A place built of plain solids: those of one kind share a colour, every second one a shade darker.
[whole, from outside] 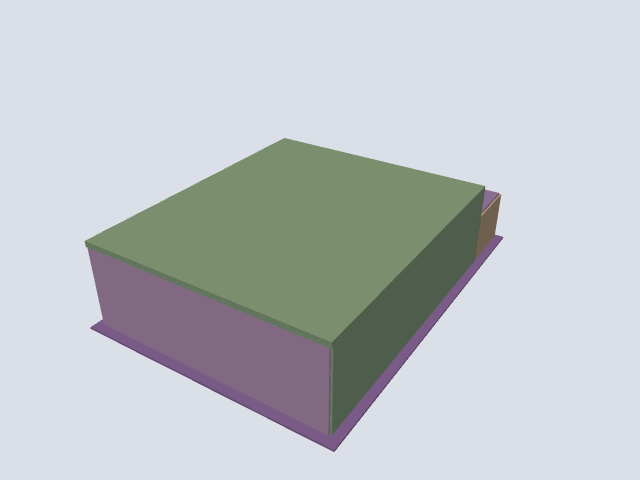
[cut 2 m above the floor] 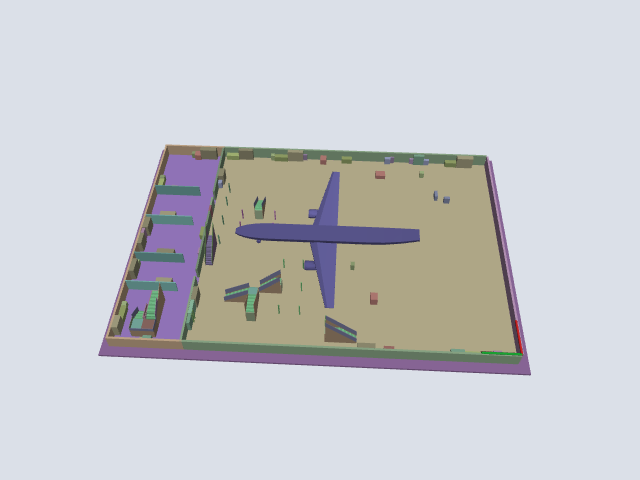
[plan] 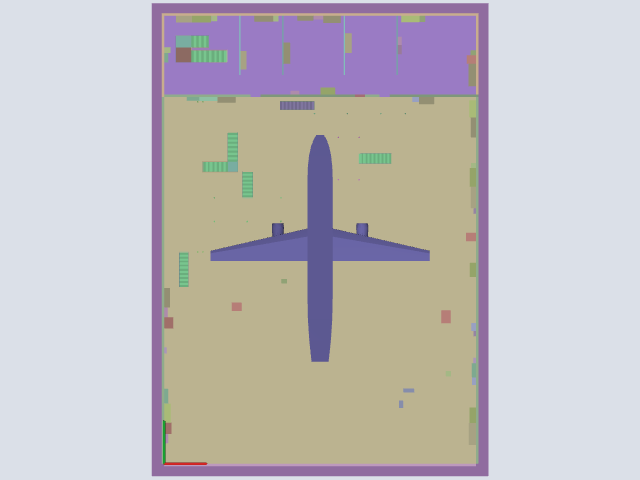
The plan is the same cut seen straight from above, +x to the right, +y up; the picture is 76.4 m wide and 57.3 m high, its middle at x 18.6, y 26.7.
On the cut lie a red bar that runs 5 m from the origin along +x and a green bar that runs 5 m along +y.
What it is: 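A hangar bay with a two-storey annex across its back and a stores mezzanine, with a regional jet in dock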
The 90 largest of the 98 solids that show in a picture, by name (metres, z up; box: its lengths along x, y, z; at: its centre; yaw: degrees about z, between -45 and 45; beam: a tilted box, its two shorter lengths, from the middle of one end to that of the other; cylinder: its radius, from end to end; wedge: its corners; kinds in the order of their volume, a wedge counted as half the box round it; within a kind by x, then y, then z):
{
 "floor_site_1": {"box": [40.22, 56.46, 0.3], "at": [18.61, 26.73, -0.45]},
 "roof_bay_1": {"box": [37.82, 44.38, 0.3], "at": [18.61, 21.89, 13.33]},
 "floor_bay_1": {"box": [37.22, 43.78, 0.3], "at": [18.61, 21.89, -0.15]},
 "wall_bay_1": {"box": [0.3, 43.78, 13.18], "at": [-0.15, 21.89, 6.59]},
 "wall_bay_2": {"box": [10.61, 0.3, 13.18], "at": [5.0, 43.93, 6.59]},
 "wall_bay_3": {"box": [11.26, 0.3, 13.18], "at": [17.14, 43.93, 6.59]},
 "wall_bay_4": {"box": [37.82, 0.3, 0.6], "at": [18.61, -0.15, 12.88]},
 "wall_bay_5": {"box": [1.75, 0.3, 13.18], "at": [24.84, 43.93, 6.59]},
 "wall_bay_6": {"box": [10.61, 0.3, 13.18], "at": [32.22, 43.93, 6.59]},
 "wall_bay_7": {"box": [0.3, 43.78, 13.18], "at": [37.37, 21.89, 6.59]},
 "aircraft_1": {"wedge": [[5.51, 24.2, 2.52], [5.51, 24.2, 2.54], [5.51, 25.1, 2.61], [5.51, 25.41, 2.49], [17.79, 24.2, 1.74], [17.79, 24.2, 1.82], [17.79, 27.22, 2.12], [17.79, 28.23, 1.6]]},
 "aircraft_2": {"wedge": [[5.51, 25.1, 2.61], [5.51, 25.39, 2.55], [5.51, 25.41, 2.49], [5.51, 25.41, 2.52], [17.79, 27.22, 2.12], [17.79, 28.21, 1.88], [17.79, 28.23, 1.6], [17.79, 28.23, 1.75]]},
 "aircraft_3": {"wedge": [[12.85, 28.15, 1.22], [12.9, 27.12, 1.22], [12.93, 28.15, 1.53], [12.97, 27.12, 1.51], [13.13, 28.15, 1.78], [13.16, 27.12, 1.74], [13.41, 28.15, 1.92], [13.43, 27.12, 1.87], [13.72, 27.12, 1.87], [13.73, 28.15, 1.92], [13.99, 27.12, 1.74], [14.02, 28.15, 1.78], [14.18, 27.12, 1.51], [14.22, 28.15, 1.53], [14.24, 27.12, 1.22], [14.29, 28.15, 1.22]]},
 "aircraft_4": {"wedge": [[17.11, 19.83, 2.65], [17.11, 26.85, 2.65], [17.26, 19.83, 2.0], [17.26, 26.85, 2.0], [17.67, 19.83, 1.48], [17.67, 26.85, 1.48], [18.28, 19.83, 1.19], [18.28, 26.85, 1.19], [18.94, 19.83, 1.19], [18.94, 26.85, 1.19], [19.55, 19.83, 1.48], [19.55, 26.85, 1.48], [19.96, 19.83, 2.0], [19.96, 26.85, 2.0], [20.11, 19.83, 2.65], [20.11, 26.85, 2.65]]},
 "aircraft_5": {"wedge": [[17.11, 19.83, 2.65], [17.16, 17.27, 2.69], [17.26, 19.83, 2.0], [17.3, 17.27, 2.06], [17.67, 19.83, 1.48], [17.7, 17.27, 1.56], [18.28, 19.83, 1.19], [18.29, 17.27, 1.28], [18.93, 17.27, 1.28], [18.94, 19.83, 1.19], [19.52, 17.27, 1.56], [19.55, 19.83, 1.48], [19.92, 17.27, 2.06], [19.96, 19.83, 2.0], [20.07, 17.27, 2.69], [20.11, 19.83, 2.65]]},
 "aircraft_6": {"wedge": [[17.11, 26.85, 2.65], [17.11, 34.2, 2.65], [17.26, 26.85, 2.0], [17.26, 34.2, 2.0], [17.67, 26.85, 1.48], [17.67, 34.2, 1.48], [18.28, 26.85, 1.19], [18.28, 34.2, 1.19], [18.94, 26.85, 1.19], [18.94, 34.2, 1.19], [19.55, 26.85, 1.48], [19.55, 34.2, 1.48], [19.96, 26.85, 2.0], [19.96, 34.2, 2.0], [20.11, 26.85, 2.65], [20.11, 34.2, 2.65]]},
 "aircraft_7": {"wedge": [[17.11, 34.2, 2.65], [17.16, 35.47, 2.63], [17.26, 34.2, 2.0], [17.3, 35.47, 2.0], [17.67, 34.2, 1.48], [17.7, 35.47, 1.5], [18.28, 34.2, 1.19], [18.29, 35.47, 1.22], [18.93, 35.47, 1.22], [18.94, 34.2, 1.19], [19.52, 35.47, 1.5], [19.55, 34.2, 1.48], [19.92, 35.47, 2.0], [19.96, 34.2, 2.0], [20.07, 35.47, 2.63], [20.11, 34.2, 2.65]]},
 "aircraft_8": {"wedge": [[17.16, 17.27, 2.69], [17.3, 17.27, 2.06], [17.32, 14.72, 2.85], [17.45, 14.72, 2.29], [17.7, 17.27, 1.56], [17.81, 14.72, 1.84], [18.29, 17.27, 1.28], [18.32, 14.72, 1.59], [18.9, 14.72, 1.59], [18.93, 17.27, 1.28], [19.41, 14.72, 1.84], [19.52, 17.27, 1.56], [19.77, 14.72, 2.29], [19.9, 14.72, 2.85], [19.92, 17.27, 2.06], [20.07, 17.27, 2.69]]},
 "aircraft_9": {"wedge": [[17.16, 35.47, 2.63], [17.29, 36.75, 2.6], [17.3, 35.47, 2.0], [17.42, 36.75, 2.03], [17.7, 35.47, 1.5], [17.79, 36.75, 1.57], [18.29, 35.47, 1.22], [18.32, 36.75, 1.32], [18.9, 36.75, 1.32], [18.93, 35.47, 1.22], [19.43, 36.75, 1.57], [19.52, 35.47, 1.5], [19.8, 36.75, 2.03], [19.92, 35.47, 2.0], [19.93, 36.75, 2.6], [20.07, 35.47, 2.63]]},
 "aircraft_10": {"wedge": [[17.29, 36.75, 2.6], [17.42, 36.75, 2.03], [17.53, 37.87, 2.56], [17.64, 37.87, 2.09], [17.79, 36.75, 1.57], [17.94, 37.87, 1.72], [18.32, 36.75, 1.32], [18.37, 37.87, 1.51], [18.85, 37.87, 1.51], [18.9, 36.75, 1.32], [19.28, 37.87, 1.72], [19.43, 36.75, 1.57], [19.58, 37.87, 2.09], [19.69, 37.87, 2.56], [19.8, 36.75, 2.03], [19.93, 36.75, 2.6]]},
 "aircraft_11": {"wedge": [[17.32, 14.72, 2.85], [17.45, 14.72, 2.29], [17.59, 12.16, 3.1], [17.69, 12.16, 2.66], [17.81, 14.72, 1.84], [17.97, 12.16, 2.3], [18.32, 14.72, 1.59], [18.38, 12.16, 2.11], [18.84, 12.16, 2.11], [18.9, 14.72, 1.59], [19.25, 12.16, 2.3], [19.41, 14.72, 1.84], [19.53, 12.16, 2.66], [19.63, 12.16, 3.1], [19.77, 14.72, 2.29], [19.9, 14.72, 2.85]]},
 "aircraft_12": {"wedge": [[17.53, 37.87, 2.56], [17.64, 37.87, 2.09], [17.83, 38.67, 2.5], [17.91, 38.67, 2.16], [17.94, 37.87, 1.72], [18.12, 38.67, 1.89], [18.37, 37.87, 1.51], [18.44, 38.67, 1.74], [18.78, 38.67, 1.74], [18.85, 37.87, 1.51], [19.1, 38.67, 1.89], [19.28, 37.87, 1.72], [19.31, 38.67, 2.16], [19.39, 38.67, 2.5], [19.58, 37.87, 2.09], [19.69, 37.87, 2.56]]},
 "aircraft_13": {"wedge": [[17.83, 38.67, 2.5], [17.91, 38.67, 2.16], [18.12, 38.67, 1.89], [18.16, 39.24, 2.44], [18.2, 39.24, 2.24], [18.33, 39.24, 2.09], [18.44, 38.67, 1.74], [18.51, 39.24, 2.0], [18.71, 39.24, 2.0], [18.78, 38.67, 1.74], [18.89, 39.24, 2.09], [19.02, 39.24, 2.24], [19.06, 39.24, 2.44], [19.1, 38.67, 1.89], [19.31, 38.67, 2.16], [19.39, 38.67, 2.5]]},
 "aircraft_14": {"wedge": [[19.43, 24.2, 1.74], [19.43, 24.2, 1.82], [19.43, 27.22, 2.12], [19.43, 28.23, 1.6], [31.71, 24.2, 2.52], [31.71, 24.2, 2.54], [31.71, 25.1, 2.61], [31.71, 25.41, 2.49]]},
 "aircraft_15": {"wedge": [[19.43, 27.22, 2.12], [19.43, 28.21, 1.88], [19.43, 28.23, 1.6], [19.43, 28.23, 1.75], [31.71, 25.1, 2.61], [31.71, 25.39, 2.55], [31.71, 25.41, 2.49], [31.71, 25.41, 2.52]]},
 "aircraft_16": {"wedge": [[22.93, 28.15, 1.22], [22.98, 27.12, 1.22], [23.0, 28.15, 1.53], [23.04, 27.12, 1.51], [23.2, 28.15, 1.78], [23.23, 27.12, 1.74], [23.49, 28.15, 1.92], [23.5, 27.12, 1.87], [23.79, 27.12, 1.87], [23.81, 28.15, 1.92], [24.06, 27.12, 1.74], [24.09, 28.15, 1.78], [24.25, 27.12, 1.51], [24.29, 28.15, 1.53], [24.32, 27.12, 1.22], [24.37, 28.15, 1.22]]},
 "door_bay_1": {"box": [37.22, 0.3, 12.58], "at": [18.61, -0.15, 6.29]},
 "wall_annex_1": {"box": [0.3, 9.68, 8.14], "at": [-0.15, 48.62, 4.07]},
 "wall_annex_2": {"box": [37.82, 0.3, 8.14], "at": [18.61, 53.61, 4.07]},
 "wall_annex_3": {"box": [0.3, 9.68, 8.14], "at": [37.37, 48.62, 4.07]},
 "floor_annex_ground_1": {"box": [37.22, 9.68, 0.3], "at": [18.61, 48.62, -0.15]},
 "roof_annex_1": {"box": [37.22, 9.68, 0.3], "at": [18.61, 48.62, 8.29]},
 "rack_1": {"box": [0.71, 2.33, 2.57], "at": [0.35, 19.82, 1.28]},
 "rack_2": {"box": [1.91, 0.8, 2.17], "at": [2.36, 53.06, 1.08]},
 "rack_3": {"box": [2.18, 0.69, 2.23], "at": [7.45, 43.44, 1.11]},
 "rack_4": {"box": [0.72, 2.22, 2.12], "at": [9.48, 48.15, 1.06]},
 "rack_5": {"box": [2.26, 0.71, 2.27], "at": [11.88, 53.11, 1.14]},
 "rack_6": {"box": [0.8, 2.52, 2.48], "at": [14.64, 49.01, 1.24]},
 "rack_7": {"box": [1.97, 0.6, 2.11], "at": [16.86, 53.16, 1.05]},
 "rack_8": {"box": [2.11, 0.86, 2.32], "at": [20.03, 53.03, 1.16]},
 "rack_9": {"box": [0.81, 2.36, 2.18], "at": [21.98, 50.2, 1.09]},
 "rack_10": {"box": [1.81, 0.87, 2.04], "at": [31.32, 43.35, 1.02]},
 "rack_11": {"box": [0.88, 2.69, 2.48], "at": [36.78, 46.4, 1.24]},
 "rack_12": {"box": [0.86, 2.64, 2.58], "at": [36.79, 3.54, 1.29]},
 "rack_13": {"box": [0.62, 2.58, 2.31], "at": [36.91, 31.77, 1.16]},
 "rack_14": {"box": [0.62, 2.39, 2.17], "at": [36.91, 40.12, 1.08]},
 "wall_part_annex_ground_1": {"box": [0.15, 7.06, 3.77], "at": [9.04, 49.93, 1.89]},
 "wall_part_annex_ground_2": {"box": [0.15, 7.06, 3.77], "at": [14.16, 49.93, 1.89]},
 "wall_part_annex_ground_3": {"box": [0.15, 7.06, 3.77], "at": [21.5, 49.93, 1.89]},
 "wall_part_annex_ground_4": {"box": [0.15, 7.06, 3.77], "at": [27.81, 49.93, 1.89]},
 "bench_1": {"box": [0.8, 2.29, 0.91], "at": [0.4, 6.02, 0.46]},
 "bench_2": {"box": [2.29, 0.79, 0.92], "at": [4.46, 53.07, 0.46]},
 "bench_3": {"box": [1.77, 0.84, 0.94], "at": [19.55, 44.5, 0.47]},
 "bench_4": {"box": [2.19, 0.78, 0.93], "at": [29.39, 53.07, 0.47]},
 "bench_5": {"box": [0.8, 2.07, 0.91], "at": [36.82, 42.35, 0.46]},
 "bench_6": {"box": [0.77, 1.85, 0.9], "at": [36.84, 5.79, 0.45]},
 "bench_7": {"box": [0.76, 2.23, 0.92], "at": [36.84, 34.17, 0.46]},
 "bench_8": {"box": [0.75, 1.72, 0.94], "at": [36.85, 23.14, 0.47]},
 "lockers_1": {"box": [0.49, 1.77, 1.86], "at": [0.24, 8.05, 0.93]},
 "lockers_2": {"box": [0.49, 1.14, 1.93], "at": [0.24, 48.44, 0.96]},
 "lockers_3": {"box": [1.48, 0.46, 1.8], "at": [3.43, 43.55, 0.9]},
 "lockers_4": {"box": [2.19, 0.49, 1.93], "at": [5.27, 43.54, 0.96]},
 "lockers_5": {"box": [0.5, 1.72, 1.92], "at": [36.97, 11.14, 0.96]},
 "crate_1": {"box": [0.87, 1.33, 0.96], "at": [0.43, 4.22, 0.48]},
 "crate_2": {"box": [1.08, 1.35, 0.85], "at": [0.54, 16.8, 0.42]},
 "crate_3": {"box": [1.21, 1.02, 1.22], "at": [8.67, 18.73, 0.61]},
 "crate_4": {"box": [1.16, 1.56, 0.71], "at": [33.64, 17.53, 0.35]},
 "crate_5": {"box": [1.18, 1.02, 1.0], "at": [36.63, 27.06, 0.5]},
 "crate_6": {"box": [1.1, 1.01, 1.03], "at": [36.67, 48.25, 0.52]},
 "floor_l1a_1": {"box": [1.82, 1.39, 1.47], "at": [2.31, 50.38, 0.68]},
 "floor_l1a_2": {"box": [1.18, 1.2, 2.05], "at": [8.18, 35.45, 0.98]},
 "floor_1": {"box": [1.82, 1.76, 1.47], "at": [2.31, 48.81, 0.68]},
 "chest_1": {"box": [0.52, 0.9, 1.08], "at": [28.28, 7.09, 0.54]},
 "chest_2": {"box": [1.31, 0.5, 0.98], "at": [29.19, 8.74, 0.49]},
 "chest_3": {"box": [0.56, 0.95, 1.12], "at": [36.94, 16.31, 0.56]},
 "rail_1": {"wedge": [[1.77, 21.05, 0.25], [1.77, 21.05, 1.14], [1.77, 25.21, 3.81], [1.77, 25.21, 4.69], [1.82, 21.05, 0.25], [1.82, 21.05, 1.14], [1.82, 25.21, 3.81], [1.82, 25.21, 4.69]]},
 "rail_2": {"wedge": [[2.87, 21.05, 0.25], [2.87, 21.05, 1.14], [2.87, 25.21, 3.81], [2.87, 25.21, 4.69], [2.92, 21.05, 0.25], [2.92, 21.05, 1.14], [2.92, 25.21, 3.81], [2.92, 25.21, 4.69]]},
 "rail_3": {"wedge": [[8.77, 36.02, 2.08], [8.77, 36.02, 3.0], [8.77, 39.54, 0.19], [8.77, 39.54, 1.11], [8.82, 36.02, 2.08], [8.82, 36.02, 3.0], [8.82, 39.54, 0.19], [8.82, 39.54, 1.11]]},
 "rail_4": {"wedge": [[9.31, 31.78, 2.98], [9.31, 31.78, 3.88], [9.31, 34.86, 0.26], [9.31, 34.86, 1.17], [9.36, 31.78, 2.98], [9.36, 31.78, 3.88], [9.36, 34.86, 0.26], [9.36, 34.86, 1.17]]},
 "rail_5": {"wedge": [[10.56, 31.78, 2.98], [10.56, 31.78, 3.88], [10.56, 34.86, 0.26], [10.56, 34.86, 1.17], [10.61, 31.78, 2.98], [10.61, 31.78, 3.88], [10.61, 34.86, 0.26], [10.61, 34.86, 1.17]]},
 "wall_1": {"wedge": [[1.77, 21.05, -0.05], [1.77, 21.05, 0.26], [1.77, 25.21, -0.05], [1.77, 25.21, 3.81], [1.82, 21.05, -0.05], [1.82, 21.05, 0.26], [1.82, 25.21, -0.05], [1.82, 25.21, 3.81]]},
 "wall_2": {"wedge": [[2.87, 21.05, -0.05], [2.87, 21.05, 0.26], [2.87, 25.21, -0.05], [2.87, 25.21, 3.81], [2.92, 21.05, -0.05], [2.92, 21.05, 0.26], [2.92, 25.21, -0.05], [2.92, 25.21, 3.81]]},
 "wall_3": {"wedge": [[3.22, 47.88, -0.05], [3.22, 47.88, 1.64], [3.22, 47.93, -0.05], [3.22, 47.93, 1.64], [7.44, 47.88, -0.05], [7.44, 47.88, 4.12], [7.44, 47.93, -0.05], [7.44, 47.93, 4.12]]},
 "wall_4": {"wedge": [[4.67, 34.8, -0.05], [4.67, 34.8, 3.8], [4.67, 34.85, -0.05], [4.67, 34.85, 3.8], [7.62, 34.8, -0.05], [7.62, 34.8, 2.22], [7.62, 34.85, -0.05], [7.62, 34.85, 2.22]]},
 "floor_hda_1": {"box": [0.15, 1.18, 3.77], "at": [4.62, 35.44, 1.83]},
 "floor_hda_2": {"box": [0.14, 1.17, 2.55], "at": [23.27, 36.43, 1.23]},
 "rail_gsa_1": {"wedge": [[13.8, 42.21, 0.28], [13.8, 42.21, 1.1], [13.8, 42.26, 0.28], [13.8, 42.26, 1.1], [17.88, 42.21, 4.18], [17.88, 42.21, 5.0], [17.88, 42.26, 4.18], [17.88, 42.26, 5.0]]},
 "rail_gsa_2": {"wedge": [[13.8, 43.23, 0.28], [13.8, 43.23, 1.1], [13.8, 43.28, 0.28], [13.8, 43.28, 1.1], [17.88, 43.23, 4.18], [17.88, 43.23, 5.0], [17.88, 43.28, 4.18], [17.88, 43.28, 5.0]]},
 "cabinet_1": {"box": [0.44, 1.18, 1.11], "at": [0.22, 18.06, 0.56]},
 "wall_gsa_1": {"wedge": [[13.8, 42.21, -0.05], [13.8, 42.21, 0.29], [13.8, 42.26, -0.05], [13.8, 42.26, 0.29], [17.88, 42.21, -0.05], [17.88, 42.21, 4.19], [17.88, 42.26, -0.05], [17.88, 42.26, 4.19]]}
}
